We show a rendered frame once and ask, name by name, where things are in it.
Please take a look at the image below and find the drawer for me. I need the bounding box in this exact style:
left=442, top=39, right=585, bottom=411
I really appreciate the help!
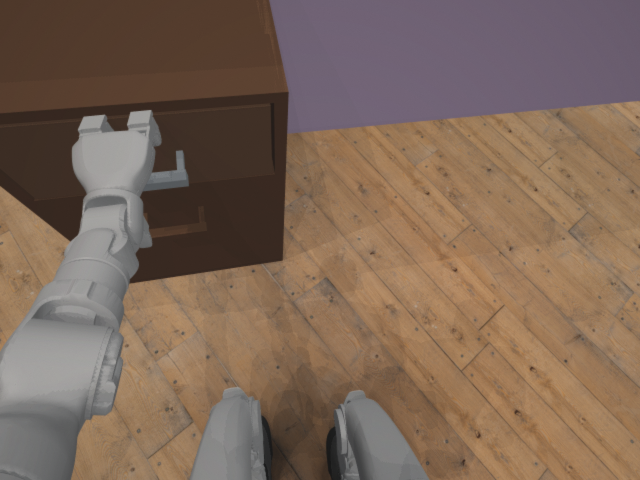
left=0, top=103, right=272, bottom=199

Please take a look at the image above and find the robot left hand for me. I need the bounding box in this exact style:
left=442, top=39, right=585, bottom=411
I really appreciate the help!
left=72, top=110, right=162, bottom=248

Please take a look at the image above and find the cabinet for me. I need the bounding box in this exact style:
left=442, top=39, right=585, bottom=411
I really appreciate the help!
left=0, top=0, right=289, bottom=284

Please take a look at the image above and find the handle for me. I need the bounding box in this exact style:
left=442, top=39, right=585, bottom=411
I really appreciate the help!
left=149, top=222, right=209, bottom=242
left=143, top=150, right=189, bottom=191

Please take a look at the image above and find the robot left upper arm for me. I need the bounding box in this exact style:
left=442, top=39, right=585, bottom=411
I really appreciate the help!
left=0, top=318, right=124, bottom=480

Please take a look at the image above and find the robot right thigh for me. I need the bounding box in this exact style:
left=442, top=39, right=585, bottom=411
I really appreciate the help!
left=334, top=398, right=429, bottom=480

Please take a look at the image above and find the robot left shin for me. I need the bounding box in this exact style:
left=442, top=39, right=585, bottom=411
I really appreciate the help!
left=209, top=387, right=267, bottom=480

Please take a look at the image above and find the left robot forearm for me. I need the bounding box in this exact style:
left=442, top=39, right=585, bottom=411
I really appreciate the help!
left=0, top=188, right=143, bottom=380

